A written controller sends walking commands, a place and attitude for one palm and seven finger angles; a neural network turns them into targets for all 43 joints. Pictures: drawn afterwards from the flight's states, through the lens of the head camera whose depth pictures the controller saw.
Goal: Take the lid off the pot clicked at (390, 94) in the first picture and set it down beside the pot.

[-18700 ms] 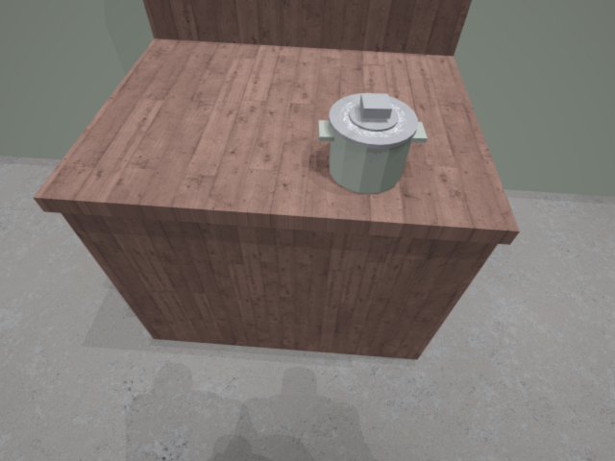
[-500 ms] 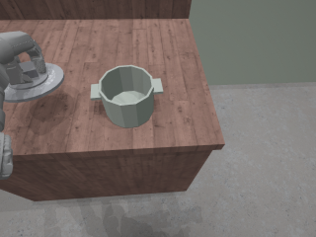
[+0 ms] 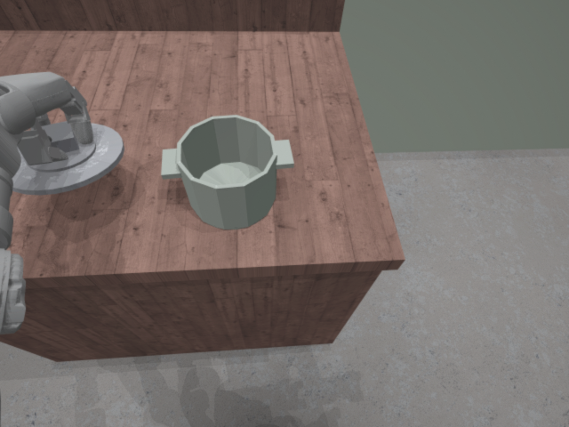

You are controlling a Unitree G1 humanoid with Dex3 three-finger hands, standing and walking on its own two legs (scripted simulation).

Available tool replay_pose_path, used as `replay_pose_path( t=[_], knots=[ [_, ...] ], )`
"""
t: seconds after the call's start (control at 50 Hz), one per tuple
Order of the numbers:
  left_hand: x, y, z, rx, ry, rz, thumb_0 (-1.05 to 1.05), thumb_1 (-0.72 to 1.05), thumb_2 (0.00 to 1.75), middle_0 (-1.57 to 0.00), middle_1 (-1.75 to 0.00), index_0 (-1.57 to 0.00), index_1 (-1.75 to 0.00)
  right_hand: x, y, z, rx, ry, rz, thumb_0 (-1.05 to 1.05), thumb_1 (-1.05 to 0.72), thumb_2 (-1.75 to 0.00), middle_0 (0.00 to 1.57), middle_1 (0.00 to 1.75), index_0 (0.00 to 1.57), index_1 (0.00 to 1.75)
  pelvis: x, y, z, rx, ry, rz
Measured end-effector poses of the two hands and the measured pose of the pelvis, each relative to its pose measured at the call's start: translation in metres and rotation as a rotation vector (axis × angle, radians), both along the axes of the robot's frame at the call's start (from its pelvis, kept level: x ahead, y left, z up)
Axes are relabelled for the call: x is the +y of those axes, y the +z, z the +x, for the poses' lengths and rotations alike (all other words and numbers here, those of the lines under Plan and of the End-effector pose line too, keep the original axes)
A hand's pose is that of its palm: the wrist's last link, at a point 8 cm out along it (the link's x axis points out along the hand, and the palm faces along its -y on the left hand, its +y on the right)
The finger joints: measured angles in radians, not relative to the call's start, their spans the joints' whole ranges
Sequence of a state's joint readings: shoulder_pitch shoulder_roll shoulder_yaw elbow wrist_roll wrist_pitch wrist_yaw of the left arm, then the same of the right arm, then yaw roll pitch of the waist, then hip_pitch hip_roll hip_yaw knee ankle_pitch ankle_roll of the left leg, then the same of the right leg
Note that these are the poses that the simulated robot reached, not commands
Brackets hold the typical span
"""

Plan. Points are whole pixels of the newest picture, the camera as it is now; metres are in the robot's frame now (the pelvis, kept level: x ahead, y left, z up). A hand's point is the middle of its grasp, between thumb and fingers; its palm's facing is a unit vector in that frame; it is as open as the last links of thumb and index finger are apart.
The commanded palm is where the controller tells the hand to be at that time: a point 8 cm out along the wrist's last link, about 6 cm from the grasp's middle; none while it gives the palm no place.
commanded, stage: lower the lid onto the table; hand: left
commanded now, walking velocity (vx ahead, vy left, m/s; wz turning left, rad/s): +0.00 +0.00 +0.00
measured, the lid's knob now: (55, 139) +0.48 +0.32 +0.11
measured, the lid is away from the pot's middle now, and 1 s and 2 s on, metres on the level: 0.23 0.23 0.25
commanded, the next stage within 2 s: open the fingers wide in 1.72 s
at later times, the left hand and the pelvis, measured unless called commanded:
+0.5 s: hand (57, 160) +0.45 +0.31 +0.10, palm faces -0.48 -0.10 -0.87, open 7.1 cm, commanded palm +0.48 +0.30 +0.16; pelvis +0.00 +0.00 +0.00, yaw -1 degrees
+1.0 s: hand (73, 174) +0.45 +0.30 +0.07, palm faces -0.51 -0.11 -0.85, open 7.1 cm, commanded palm +0.50 +0.30 +0.13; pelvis +0.00 +0.00 -0.01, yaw -2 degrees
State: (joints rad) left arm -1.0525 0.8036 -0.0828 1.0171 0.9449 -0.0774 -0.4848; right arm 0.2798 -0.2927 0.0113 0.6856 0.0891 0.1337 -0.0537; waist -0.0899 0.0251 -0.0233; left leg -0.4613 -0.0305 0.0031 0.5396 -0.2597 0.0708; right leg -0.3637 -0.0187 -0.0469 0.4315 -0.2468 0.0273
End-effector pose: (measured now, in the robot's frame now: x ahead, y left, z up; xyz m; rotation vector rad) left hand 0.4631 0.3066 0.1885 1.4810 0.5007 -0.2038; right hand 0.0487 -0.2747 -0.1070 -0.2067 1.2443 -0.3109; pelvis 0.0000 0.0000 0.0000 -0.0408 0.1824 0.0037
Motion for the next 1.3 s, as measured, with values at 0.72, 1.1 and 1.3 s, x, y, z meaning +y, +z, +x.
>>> replay_pose_path(
  t=[0.72, 1.1, 1.3],
  knots=[
    [-0.003, -0.044, -0.003, 0.054, 0.005, -0.014, -0.04, 0.13, 1.01, -0.56, -0.86, -0.78, -0.98, -0.008, -0.003, -0.022, 0.029, -0.050, -0.029, 0.00, -0.90, -0.89, 0.20, 0.30, 0.20, 0.30, -0.003, -0.005, -0.003, 0.027, -0.023, -0.003],
    [-0.004, -0.073, 0.004, 0.094, -0.008, -0.020, -0.05, 0.13, 1.01, -0.56, -0.86, -0.78, -0.98, -0.006, -0.007, -0.051, 0.104, -0.098, -0.049, 0.00, -0.90, -0.89, 0.20, 0.30, 0.20, 0.30, -0.002, -0.010, -0.003, 0.062, -0.035, -0.007],
    [0.009, -0.086, 0.014, 0.107, 0.006, -0.017, -0.05, 0.13, 1.01, -0.56, -0.86, -0.78, -0.98, -0.005, -0.005, -0.067, 0.151, -0.123, -0.079, 0.00, -0.90, -0.89, 0.20, 0.30, 0.20, 0.30, 0.002, -0.014, 0.001, 0.092, -0.043, -0.015]
  ],
)
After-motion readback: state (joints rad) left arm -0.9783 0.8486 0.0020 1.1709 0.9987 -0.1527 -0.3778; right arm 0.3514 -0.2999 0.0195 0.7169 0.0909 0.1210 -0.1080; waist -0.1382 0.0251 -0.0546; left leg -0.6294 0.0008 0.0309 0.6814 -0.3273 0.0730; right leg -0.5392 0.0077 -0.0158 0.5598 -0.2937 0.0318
